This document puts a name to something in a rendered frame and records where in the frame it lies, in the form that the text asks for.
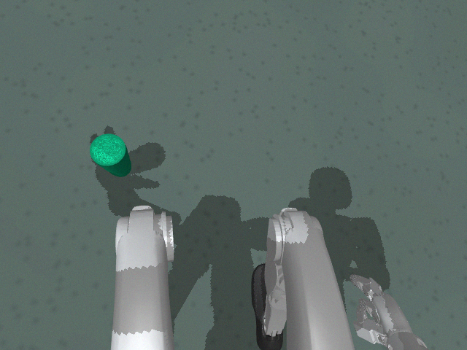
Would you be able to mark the right robot hand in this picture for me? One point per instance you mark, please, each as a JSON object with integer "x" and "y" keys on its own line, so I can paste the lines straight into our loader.
{"x": 388, "y": 317}

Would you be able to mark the cup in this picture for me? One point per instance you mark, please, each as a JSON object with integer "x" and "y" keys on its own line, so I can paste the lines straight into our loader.
{"x": 110, "y": 152}

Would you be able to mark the right robot arm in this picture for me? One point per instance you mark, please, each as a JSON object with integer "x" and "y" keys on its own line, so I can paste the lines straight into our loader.
{"x": 405, "y": 341}

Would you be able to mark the right robot foot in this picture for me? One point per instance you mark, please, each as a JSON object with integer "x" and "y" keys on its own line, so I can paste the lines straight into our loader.
{"x": 258, "y": 290}

